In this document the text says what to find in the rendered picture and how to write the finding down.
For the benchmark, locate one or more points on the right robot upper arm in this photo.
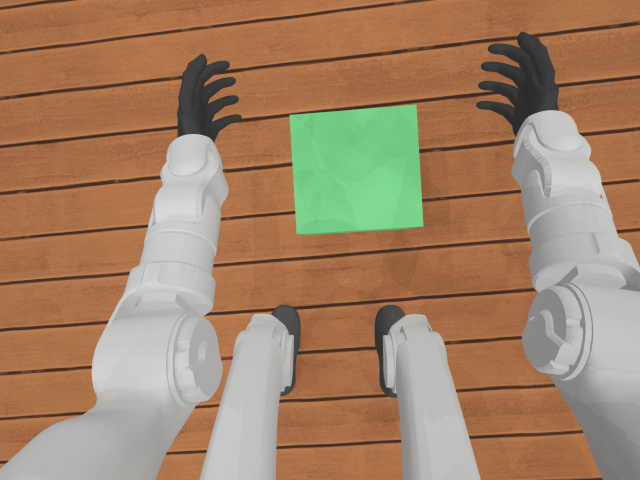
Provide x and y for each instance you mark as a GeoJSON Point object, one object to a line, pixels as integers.
{"type": "Point", "coordinates": [587, 339]}

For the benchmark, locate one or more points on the right robot hand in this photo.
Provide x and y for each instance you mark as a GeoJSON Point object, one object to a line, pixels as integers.
{"type": "Point", "coordinates": [537, 90]}

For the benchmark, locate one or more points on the left robot upper arm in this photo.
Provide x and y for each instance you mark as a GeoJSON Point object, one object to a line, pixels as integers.
{"type": "Point", "coordinates": [149, 374]}

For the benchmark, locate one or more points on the robot left forearm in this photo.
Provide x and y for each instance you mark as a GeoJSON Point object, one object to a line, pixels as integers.
{"type": "Point", "coordinates": [175, 270]}

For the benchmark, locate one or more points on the carton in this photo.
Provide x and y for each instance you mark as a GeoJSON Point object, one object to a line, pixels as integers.
{"type": "Point", "coordinates": [356, 170]}

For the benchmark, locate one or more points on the robot foot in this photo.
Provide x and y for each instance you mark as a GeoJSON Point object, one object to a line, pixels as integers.
{"type": "Point", "coordinates": [385, 318]}
{"type": "Point", "coordinates": [290, 318]}

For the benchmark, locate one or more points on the robot right forearm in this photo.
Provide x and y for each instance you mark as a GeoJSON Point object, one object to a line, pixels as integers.
{"type": "Point", "coordinates": [567, 215]}

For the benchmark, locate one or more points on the robot right foot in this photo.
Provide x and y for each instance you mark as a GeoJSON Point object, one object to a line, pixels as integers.
{"type": "Point", "coordinates": [385, 318]}

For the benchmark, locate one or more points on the robot left foot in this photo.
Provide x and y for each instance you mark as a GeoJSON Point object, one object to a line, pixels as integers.
{"type": "Point", "coordinates": [290, 318]}

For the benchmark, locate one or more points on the left robot hand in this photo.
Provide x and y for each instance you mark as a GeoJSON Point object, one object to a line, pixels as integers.
{"type": "Point", "coordinates": [194, 113]}

